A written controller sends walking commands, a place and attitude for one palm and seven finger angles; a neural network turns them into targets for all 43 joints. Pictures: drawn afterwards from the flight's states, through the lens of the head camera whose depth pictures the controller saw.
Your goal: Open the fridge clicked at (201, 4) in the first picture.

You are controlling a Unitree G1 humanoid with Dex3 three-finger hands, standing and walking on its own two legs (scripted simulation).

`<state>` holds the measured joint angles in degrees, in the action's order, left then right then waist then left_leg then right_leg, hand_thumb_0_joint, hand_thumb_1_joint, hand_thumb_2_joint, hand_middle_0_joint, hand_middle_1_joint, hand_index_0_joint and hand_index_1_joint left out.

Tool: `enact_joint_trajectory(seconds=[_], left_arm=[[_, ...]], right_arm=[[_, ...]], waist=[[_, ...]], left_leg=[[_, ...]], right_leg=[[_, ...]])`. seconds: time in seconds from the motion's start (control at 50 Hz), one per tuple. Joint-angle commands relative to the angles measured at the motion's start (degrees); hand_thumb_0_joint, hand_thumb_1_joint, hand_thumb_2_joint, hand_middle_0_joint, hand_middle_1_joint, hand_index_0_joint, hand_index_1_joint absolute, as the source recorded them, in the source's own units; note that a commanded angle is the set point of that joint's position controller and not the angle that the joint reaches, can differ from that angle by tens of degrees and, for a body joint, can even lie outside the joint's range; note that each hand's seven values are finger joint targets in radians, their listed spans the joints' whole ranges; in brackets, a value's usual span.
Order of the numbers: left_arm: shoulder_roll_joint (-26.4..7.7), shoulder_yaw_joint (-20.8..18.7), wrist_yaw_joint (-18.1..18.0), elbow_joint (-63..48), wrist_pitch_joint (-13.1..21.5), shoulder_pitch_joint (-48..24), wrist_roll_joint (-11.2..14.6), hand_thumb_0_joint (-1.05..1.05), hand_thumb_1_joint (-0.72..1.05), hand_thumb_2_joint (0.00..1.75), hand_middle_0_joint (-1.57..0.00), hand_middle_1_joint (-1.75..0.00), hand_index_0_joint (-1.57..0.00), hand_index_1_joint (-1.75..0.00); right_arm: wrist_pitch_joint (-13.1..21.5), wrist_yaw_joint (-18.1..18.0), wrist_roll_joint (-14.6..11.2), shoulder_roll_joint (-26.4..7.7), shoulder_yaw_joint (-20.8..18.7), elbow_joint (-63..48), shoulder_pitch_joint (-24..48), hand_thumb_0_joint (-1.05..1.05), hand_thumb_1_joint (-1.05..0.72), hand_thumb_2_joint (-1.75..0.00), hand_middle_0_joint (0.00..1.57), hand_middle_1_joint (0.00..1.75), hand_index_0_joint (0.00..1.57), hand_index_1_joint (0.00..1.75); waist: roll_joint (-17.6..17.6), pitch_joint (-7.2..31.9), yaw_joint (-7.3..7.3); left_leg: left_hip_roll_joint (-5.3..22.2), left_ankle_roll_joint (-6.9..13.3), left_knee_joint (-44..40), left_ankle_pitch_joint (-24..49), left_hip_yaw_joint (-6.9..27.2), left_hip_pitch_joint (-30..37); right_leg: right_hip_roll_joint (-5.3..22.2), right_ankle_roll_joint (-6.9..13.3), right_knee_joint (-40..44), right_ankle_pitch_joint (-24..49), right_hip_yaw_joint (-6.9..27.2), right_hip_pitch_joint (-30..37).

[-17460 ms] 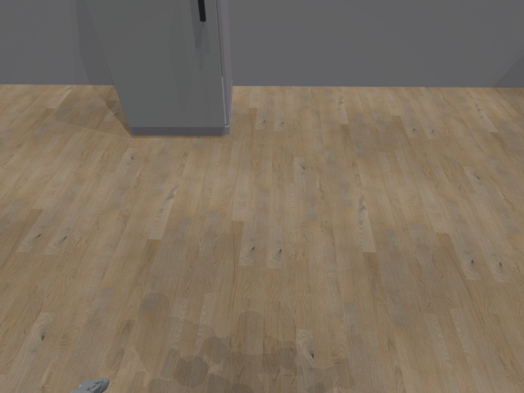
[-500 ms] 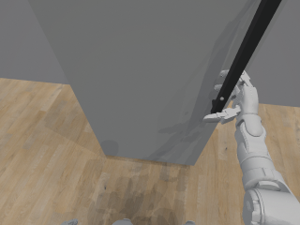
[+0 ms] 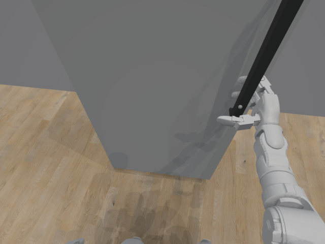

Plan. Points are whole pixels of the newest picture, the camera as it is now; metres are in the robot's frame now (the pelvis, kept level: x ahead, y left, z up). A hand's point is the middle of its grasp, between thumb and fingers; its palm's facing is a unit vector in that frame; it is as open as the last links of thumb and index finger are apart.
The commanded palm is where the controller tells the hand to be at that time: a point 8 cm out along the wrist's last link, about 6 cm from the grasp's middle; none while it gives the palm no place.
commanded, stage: grip the handle and tug to test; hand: right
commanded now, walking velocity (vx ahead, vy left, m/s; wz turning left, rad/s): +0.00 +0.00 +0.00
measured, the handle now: (253, 69) +0.50 -0.14 +0.17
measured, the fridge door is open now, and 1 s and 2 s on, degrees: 0 0 12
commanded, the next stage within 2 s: pull the door a little, standing still in 1.16 s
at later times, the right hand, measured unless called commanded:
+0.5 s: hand (237, 105) +0.45 -0.12 +0.10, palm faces -0.03 +1.00 -0.01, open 5.8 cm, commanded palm +0.42 -0.17 +0.10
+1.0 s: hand (237, 106) +0.45 -0.12 +0.10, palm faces -0.03 +1.00 +0.00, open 5.8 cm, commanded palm +0.40 -0.17 +0.10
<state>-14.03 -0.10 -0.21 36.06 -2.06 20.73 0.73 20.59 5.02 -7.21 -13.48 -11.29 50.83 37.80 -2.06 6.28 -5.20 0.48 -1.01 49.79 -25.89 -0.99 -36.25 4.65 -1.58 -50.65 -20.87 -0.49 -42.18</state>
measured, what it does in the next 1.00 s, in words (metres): stands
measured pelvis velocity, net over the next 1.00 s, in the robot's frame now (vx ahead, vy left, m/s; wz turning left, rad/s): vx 0.00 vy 0.00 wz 0.01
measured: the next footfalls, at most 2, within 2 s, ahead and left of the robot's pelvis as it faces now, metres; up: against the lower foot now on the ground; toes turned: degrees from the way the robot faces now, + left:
none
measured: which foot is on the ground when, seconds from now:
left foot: down 0.00-1.00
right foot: down 0.00-1.00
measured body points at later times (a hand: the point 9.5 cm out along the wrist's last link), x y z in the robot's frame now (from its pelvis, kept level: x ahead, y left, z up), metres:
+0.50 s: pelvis +0.00 +0.00 +0.00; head +0.06 +0.00 +0.44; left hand +0.06 +0.26 -0.12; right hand +0.44 -0.17 +0.10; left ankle -0.02 +0.13 -0.69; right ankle +0.04 -0.14 -0.69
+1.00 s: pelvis +0.00 +0.00 +0.00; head +0.06 +0.00 +0.45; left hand +0.06 +0.26 -0.11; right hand +0.44 -0.17 +0.10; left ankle -0.02 +0.13 -0.69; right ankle +0.04 -0.14 -0.69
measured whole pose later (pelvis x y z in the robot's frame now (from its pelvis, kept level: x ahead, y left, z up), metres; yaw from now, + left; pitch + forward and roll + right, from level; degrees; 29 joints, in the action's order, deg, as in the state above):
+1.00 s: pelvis +0.00 +0.00 +0.00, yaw +1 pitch +13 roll +1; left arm -14.2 0.0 -0.3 34.3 -3.1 20.4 0.8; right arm 18.6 5.1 -7.6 -13.7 -12.4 48.6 36.2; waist -1.9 6.4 -6.1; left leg 0.1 -0.9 49.1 -25.6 -0.2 -36.0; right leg 5.0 -1.6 -49.7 -20.8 -1.2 -41.4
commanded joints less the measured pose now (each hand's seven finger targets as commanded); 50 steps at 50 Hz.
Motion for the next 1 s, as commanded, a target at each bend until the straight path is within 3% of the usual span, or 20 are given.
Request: enact_joint_trajectory(seconds=[0.0,0.02,0.06,0.08,0.14,0.18,0.22,0.32,0.4,0.44,0.48,0.52,0.58,0.68,0.7,0.76,0.84,0.88,0.92,0.98], left_arm=[[-8.41,-3.29,-0.47,-5.31,1.38,2.44,0.28,0.00,0.90,0.90,-0.20,-0.30,-0.20,-0.30],[-8.66,-3.27,-0.73,-5.52,1.30,2.65,0.16,0.00,0.90,0.90,-0.20,-0.30,-0.20,-0.30],[-7.99,-3.16,-0.63,-5.41,1.46,2.12,0.25,0.00,0.90,0.90,-0.20,-0.30,-0.20,-0.30],[-8.10,-3.17,-0.59,-5.31,1.49,2.31,0.25,0.00,0.90,0.90,-0.20,-0.30,-0.20,-0.30],[-8.27,-3.11,-0.54,-5.24,1.53,2.43,0.22,0.00,0.90,0.90,-0.20,-0.30,-0.20,-0.30],[-8.29,-3.21,-0.56,-5.14,1.48,2.39,0.21,0.00,0.90,0.90,-0.20,-0.30,-0.20,-0.30],[-8.36,-3.20,-0.65,-5.01,1.52,2.79,-0.04,0.00,0.90,0.90,-0.20,-0.30,-0.20,-0.30],[-8.34,-3.34,-0.55,-5.36,1.59,2.80,-0.10,0.00,0.90,0.90,-0.20,-0.30,-0.20,-0.30],[-8.47,-3.21,-0.50,-5.08,1.28,2.64,0.06,0.00,0.90,0.90,-0.20,-0.30,-0.20,-0.30],[-8.43,-3.30,-0.63,-5.43,1.18,2.63,0.12,0.00,0.90,0.90,-0.20,-0.30,-0.20,-0.30],[-8.14,-3.20,-0.55,-5.60,1.14,2.55,0.05,0.00,0.90,0.90,-0.20,-0.30,-0.20,-0.30],[-8.36,-3.21,-0.66,-5.40,1.05,2.94,-0.07,0.00,0.90,0.90,-0.20,-0.30,-0.20,-0.30],[-8.27,-3.02,-0.78,-5.24,0.94,2.71,0.12,0.00,0.90,0.90,-0.20,-0.30,-0.20,-0.30],[-8.20,-3.03,-0.99,-5.17,0.87,2.90,0.03,0.00,0.90,0.90,-0.20,-0.30,-0.20,-0.30],[-8.22,-3.08,-0.99,-5.10,0.84,2.96,-0.04,0.00,0.90,0.90,-0.20,-0.30,-0.20,-0.30],[-8.02,-3.14,-0.70,-5.69,0.90,2.54,-0.04,0.00,0.90,0.90,-0.20,-0.30,-0.20,-0.30],[-8.24,-3.12,-0.57,-6.74,0.74,2.08,0.18,0.00,0.90,0.90,-0.20,-0.30,-0.20,-0.30],[-8.08,-3.12,-0.46,-7.34,0.66,1.54,0.27,0.00,0.90,0.90,-0.20,-0.30,-0.20,-0.30],[-8.23,-3.21,-0.49,-7.68,0.52,1.71,0.14,0.00,0.90,0.90,-0.20,-0.30,-0.20,-0.30],[-7.73,-3.26,-0.02,-8.77,0.75,0.89,0.42,0.00,0.90,0.90,-0.20,-0.30,-0.20,-0.30]], right_arm=[[2.29,0.15,-0.79,-9.67,-1.99,-10.64,24.99,0.00,-0.15,-0.58,0.37,1.29,0.37,1.29],[2.55,-0.07,-0.68,-11.39,-3.30,-11.33,24.90,0.00,-0.20,-0.60,0.38,1.30,0.38,1.30],[2.64,0.09,-0.58,-8.27,-0.87,-11.45,25.53,0.00,-0.29,-0.64,0.38,1.31,0.38,1.31],[2.75,0.10,-0.69,-8.89,-1.50,-11.45,25.54,0.00,-0.34,-0.66,0.39,1.32,0.39,1.32],[3.01,0.02,-0.63,-9.01,-1.71,-9.64,25.17,0.00,-0.48,-0.72,0.41,1.34,0.41,1.34],[3.41,0.07,-0.28,-9.08,-1.05,-10.36,28.06,0.00,-0.57,-0.76,0.42,1.35,0.42,1.35],[3.66,-0.10,-0.28,-9.67,-1.60,-9.53,28.31,0.00,-0.67,-0.80,0.43,1.37,0.43,1.37],[4.16,-0.11,-0.31,-9.70,-2.09,-10.46,27.05,0.00,-0.90,-0.90,0.45,1.40,0.45,1.40],[3.58,0.03,-0.25,-10.50,-2.19,-9.41,27.92,0.00,-0.90,-0.90,0.45,1.40,0.45,1.40],[3.69,-0.24,-0.25,-11.48,-3.71,-10.20,25.80,0.00,-0.90,-0.90,0.45,1.40,0.45,1.40],[3.40,-0.31,-0.38,-9.88,-2.39,-11.36,26.32,0.00,-0.90,-0.90,0.45,1.40,0.45,1.40],[3.28,-0.45,-0.36,-10.75,-3.01,-10.25,26.18,0.00,-0.90,-0.90,0.45,1.40,0.45,1.40],[2.93,-0.19,-0.16,-11.06,-3.02,-8.92,27.06,0.00,-0.90,-0.90,0.45,1.40,0.45,1.40],[3.01,0.12,-0.24,-11.20,-3.27,-7.89,28.03,0.00,-0.90,-0.90,0.45,1.40,0.45,1.40],[3.14,0.08,-0.10,-12.00,-3.75,-8.06,27.89,0.00,-0.90,-0.90,0.45,1.40,0.45,1.40],[3.21,-0.02,-0.41,-9.55,-2.51,-8.93,24.92,0.00,-0.90,-0.90,0.45,1.40,0.45,1.40],[2.96,0.32,-0.94,-11.18,-4.26,-10.65,20.01,0.00,-0.90,-0.90,0.45,1.40,0.45,1.40],[2.71,0.71,-1.26,-9.97,-2.95,-13.16,19.71,0.00,-0.90,-0.90,0.45,1.40,0.45,1.40],[2.45,0.56,-1.27,-11.17,-4.13,-13.98,16.49,0.00,-0.90,-0.90,0.45,1.40,0.45,1.40],[2.00,0.64,-1.69,-8.09,-2.07,-18.63,12.11,0.00,-0.90,-0.90,0.45,1.40,0.45,1.40]], waist=[[2.71,17.23,-0.93],[3.53,17.99,-0.55],[0.80,18.81,-0.92],[0.45,18.82,-0.68],[2.33,18.37,-0.85],[0.60,18.72,-1.34],[1.41,18.53,-1.35],[0.81,21.66,-0.59],[1.24,19.38,-1.02],[1.17,21.32,-0.18],[1.11,21.07,-0.52],[3.85,19.12,-0.92],[1.86,18.04,-1.01],[2.15,18.87,-1.23],[1.78,18.93,-0.91],[0.46,20.12,-0.33],[3.25,20.39,0.71],[1.92,19.95,0.67],[2.53,20.42,1.48],[0.29,21.05,2.15]], left_leg=[[-3.18,1.14,-7.89,19.27,-1.33,2.40],[-3.08,1.29,-7.82,19.28,-1.19,3.54],[-3.04,1.30,-7.56,19.82,-1.43,2.13],[-3.08,1.38,-7.51,19.67,-1.44,1.92],[-3.16,1.31,-7.39,19.40,-1.50,1.56],[-3.02,1.31,-7.33,18.18,-1.36,0.77],[-3.01,1.47,-7.18,18.54,-1.37,1.25],[-3.13,1.56,-6.38,20.04,-1.44,2.02],[-3.11,1.38,-6.92,19.04,-1.38,1.47],[-3.09,1.36,-6.49,20.81,-1.24,2.65],[-3.07,1.26,-6.53,21.39,-1.40,2.82],[-3.08,1.21,-6.98,20.76,-1.33,3.33],[-2.96,1.09,-7.33,19.50,-1.13,2.17],[-2.90,1.00,-7.36,19.24,-0.93,2.16],[-2.89,1.15,-7.20,19.14,-1.03,2.49],[-3.03,1.36,-6.92,19.78,-1.35,2.15],[-3.06,1.20,-7.13,21.90,-1.02,5.01],[-3.02,1.17,-7.39,22.27,-0.96,5.55],[-3.06,1.48,-7.04,23.36,-1.17,7.08],[-3.18,1.51,-6.91,25.28,-1.49,6.99]], right_leg=[[-4.41,2.88,5.14,10.23,-0.15,16.33],[-4.48,2.95,5.13,10.49,-0.09,16.14],[-4.40,2.77,4.97,11.56,-0.16,18.09],[-4.38,2.68,4.92,11.70,-0.02,18.18],[-4.29,2.75,4.86,11.51,0.15,17.48],[-4.33,2.71,4.69,10.51,0.21,17.73],[-4.45,2.84,4.41,11.06,0.40,17.48],[-4.43,2.72,4.01,13.03,0.34,18.75],[-4.32,2.71,4.36,11.19,0.31,17.21],[-4.34,2.71,4.36,13.01,0.06,17.70],[-4.40,2.67,4.31,13.36,0.02,17.72],[-4.47,2.95,4.32,12.18,0.05,16.13],[-4.46,2.85,4.60,10.73,-0.19,15.64],[-4.52,2.95,4.45,10.59,-0.17,15.78],[-4.44,2.83,4.54,10.67,-0.05,15.78],[-4.44,2.67,4.40,12.17,-0.06,17.43],[-4.54,2.92,4.80,12.67,-0.65,15.92],[-4.65,2.89,5.09,12.35,-0.99,15.94],[-4.62,2.89,5.16,13.67,-0.86,16.03],[-4.45,2.60,5.42,15.99,-1.26,18.26]])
